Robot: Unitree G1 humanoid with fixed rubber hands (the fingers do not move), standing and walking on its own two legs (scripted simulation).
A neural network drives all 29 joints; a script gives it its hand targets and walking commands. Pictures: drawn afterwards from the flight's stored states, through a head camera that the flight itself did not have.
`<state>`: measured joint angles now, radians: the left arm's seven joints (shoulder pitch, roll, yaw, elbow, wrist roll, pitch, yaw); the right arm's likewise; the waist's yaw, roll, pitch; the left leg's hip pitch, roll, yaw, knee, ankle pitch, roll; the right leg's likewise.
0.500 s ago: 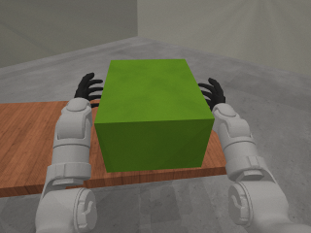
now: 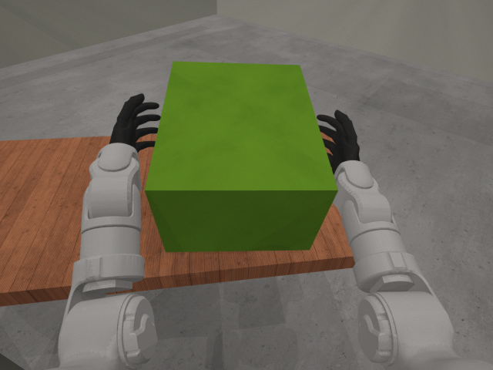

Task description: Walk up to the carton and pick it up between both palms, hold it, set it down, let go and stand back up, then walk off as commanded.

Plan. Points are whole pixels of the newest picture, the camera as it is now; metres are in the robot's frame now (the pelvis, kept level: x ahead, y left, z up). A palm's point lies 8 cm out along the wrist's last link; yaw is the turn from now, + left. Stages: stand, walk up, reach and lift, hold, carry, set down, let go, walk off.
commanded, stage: set down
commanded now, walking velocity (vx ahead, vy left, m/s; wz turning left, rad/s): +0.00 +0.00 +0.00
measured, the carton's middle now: (238, 151) +0.47 +0.00 +0.15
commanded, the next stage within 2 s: none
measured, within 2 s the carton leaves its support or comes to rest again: neither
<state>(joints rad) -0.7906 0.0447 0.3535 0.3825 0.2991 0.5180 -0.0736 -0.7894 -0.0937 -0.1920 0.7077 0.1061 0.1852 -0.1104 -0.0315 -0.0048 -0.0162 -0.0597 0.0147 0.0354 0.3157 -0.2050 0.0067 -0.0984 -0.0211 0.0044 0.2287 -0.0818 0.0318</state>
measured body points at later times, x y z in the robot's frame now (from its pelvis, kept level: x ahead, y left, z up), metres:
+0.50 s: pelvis +0.01 +0.00 +0.00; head -0.01 +0.03 +0.45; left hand +0.41 +0.18 +0.18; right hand +0.41 -0.16 +0.17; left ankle -0.02 +0.11 -0.75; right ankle +0.03 -0.14 -0.75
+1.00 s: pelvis +0.02 +0.01 +0.00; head +0.03 +0.03 +0.45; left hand +0.45 +0.17 +0.15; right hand +0.43 -0.17 +0.14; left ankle -0.02 +0.11 -0.75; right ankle +0.03 -0.14 -0.75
